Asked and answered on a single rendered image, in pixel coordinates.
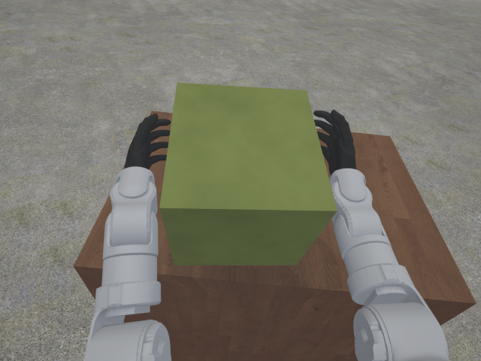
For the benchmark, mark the robot left upper arm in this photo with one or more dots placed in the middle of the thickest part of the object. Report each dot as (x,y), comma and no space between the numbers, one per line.
(146,340)

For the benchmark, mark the carton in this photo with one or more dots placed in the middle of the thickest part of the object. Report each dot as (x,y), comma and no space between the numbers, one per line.
(245,179)

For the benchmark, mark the robot left forearm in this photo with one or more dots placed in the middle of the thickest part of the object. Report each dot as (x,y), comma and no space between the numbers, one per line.
(129,276)

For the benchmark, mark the robot right upper arm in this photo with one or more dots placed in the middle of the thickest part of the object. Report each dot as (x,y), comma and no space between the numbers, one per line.
(398,332)

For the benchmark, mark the robot right hand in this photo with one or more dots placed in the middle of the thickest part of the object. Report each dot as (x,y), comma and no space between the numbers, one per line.
(340,151)

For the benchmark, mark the robot right forearm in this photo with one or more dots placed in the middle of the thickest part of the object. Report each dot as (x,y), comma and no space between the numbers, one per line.
(375,277)

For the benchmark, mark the robot left hand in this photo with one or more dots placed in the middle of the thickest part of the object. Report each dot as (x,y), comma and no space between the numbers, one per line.
(141,147)

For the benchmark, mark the pedestal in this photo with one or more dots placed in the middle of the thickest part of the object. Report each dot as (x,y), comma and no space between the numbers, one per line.
(300,312)

